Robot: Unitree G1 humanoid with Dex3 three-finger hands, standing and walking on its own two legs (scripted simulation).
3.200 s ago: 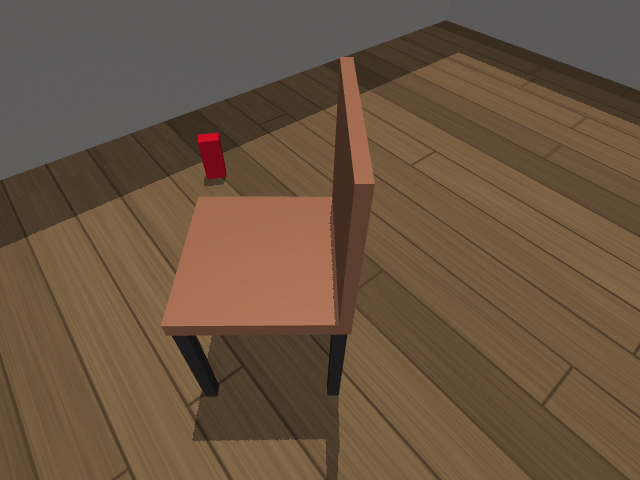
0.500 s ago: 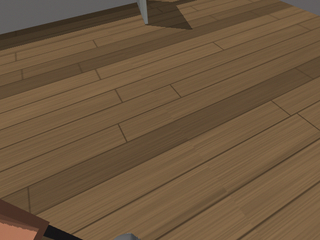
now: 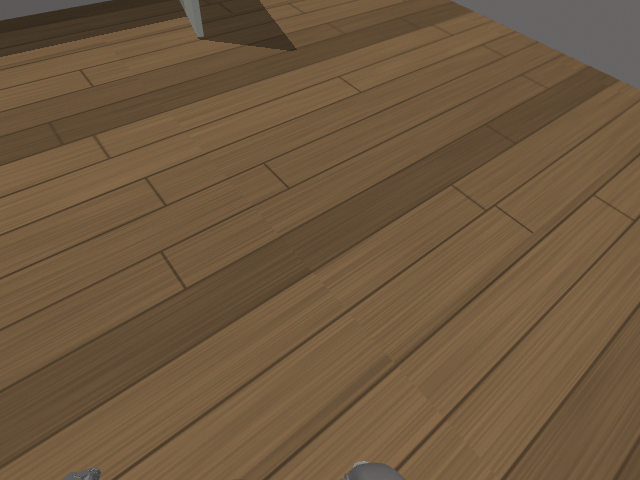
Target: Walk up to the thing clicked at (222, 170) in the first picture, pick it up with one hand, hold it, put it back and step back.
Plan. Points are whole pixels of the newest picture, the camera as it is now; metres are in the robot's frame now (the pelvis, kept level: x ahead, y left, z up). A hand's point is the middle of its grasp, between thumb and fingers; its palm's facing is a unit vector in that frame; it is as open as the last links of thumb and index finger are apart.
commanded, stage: walk up
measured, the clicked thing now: out of the picture -0.42 +1.57 -0.65
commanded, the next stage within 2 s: stand in 1.06 s
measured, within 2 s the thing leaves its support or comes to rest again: neither
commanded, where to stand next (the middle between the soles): +0.07 +0.02 m, yaw -4 degrees
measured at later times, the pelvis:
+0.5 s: pelvis +0.00 +0.00 +0.00, yaw -5 degrees
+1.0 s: pelvis +0.01 +0.00 +0.02, yaw -8 degrees
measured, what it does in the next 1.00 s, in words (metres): steps on the spot: right foot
